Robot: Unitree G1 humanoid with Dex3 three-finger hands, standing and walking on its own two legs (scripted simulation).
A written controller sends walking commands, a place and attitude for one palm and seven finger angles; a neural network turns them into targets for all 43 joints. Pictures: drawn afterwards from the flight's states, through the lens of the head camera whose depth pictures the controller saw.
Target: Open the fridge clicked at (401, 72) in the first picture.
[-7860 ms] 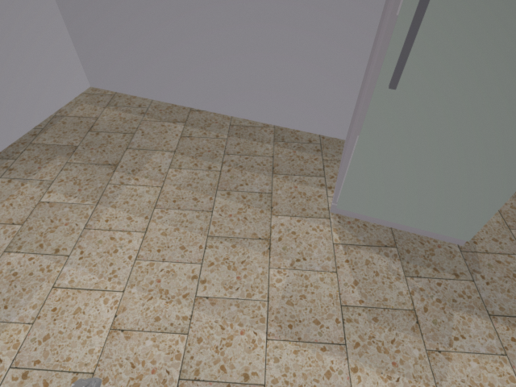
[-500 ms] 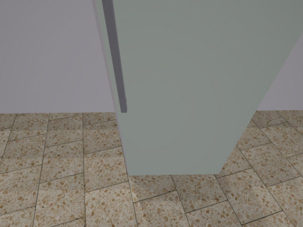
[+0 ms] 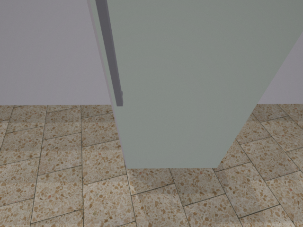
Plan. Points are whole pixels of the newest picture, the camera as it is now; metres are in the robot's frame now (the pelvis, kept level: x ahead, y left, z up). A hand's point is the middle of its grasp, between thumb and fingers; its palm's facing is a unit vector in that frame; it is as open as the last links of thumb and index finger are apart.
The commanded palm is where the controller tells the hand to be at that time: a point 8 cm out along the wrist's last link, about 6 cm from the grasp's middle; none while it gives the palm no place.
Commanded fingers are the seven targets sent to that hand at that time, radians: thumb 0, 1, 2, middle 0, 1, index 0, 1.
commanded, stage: come to a stop and stand still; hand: left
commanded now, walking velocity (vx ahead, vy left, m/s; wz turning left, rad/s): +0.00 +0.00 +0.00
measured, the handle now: (109, 37) +0.54 +0.14 +0.23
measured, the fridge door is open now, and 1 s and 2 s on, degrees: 0 0 0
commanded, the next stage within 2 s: look again from close up in 0.52 s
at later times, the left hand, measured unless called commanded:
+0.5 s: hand out of the picture +0.06 +0.21 -0.17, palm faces +0.00 -0.97 -0.22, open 7.4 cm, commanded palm none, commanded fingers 0.00 0.90 0.90 -0.20 -0.30 -0.20 -0.30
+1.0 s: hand out of the picture +0.04 +0.23 -0.17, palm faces -0.02 -0.97 -0.24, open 7.4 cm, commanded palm none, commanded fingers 0.00 0.90 0.90 -0.20 -0.30 -0.20 -0.30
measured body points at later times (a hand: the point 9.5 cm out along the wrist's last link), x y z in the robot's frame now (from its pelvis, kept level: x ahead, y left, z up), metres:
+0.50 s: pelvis +0.03 +0.02 +0.00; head +0.03 +0.03 +0.45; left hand +0.06 +0.26 -0.15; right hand +0.09 -0.22 -0.14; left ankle +0.06 +0.10 -0.73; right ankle -0.03 -0.10 -0.73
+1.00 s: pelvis +0.02 +0.03 +0.01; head +0.03 +0.03 +0.46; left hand +0.04 +0.28 -0.15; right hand +0.07 -0.23 -0.14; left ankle +0.06 +0.10 -0.73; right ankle -0.03 -0.10 -0.73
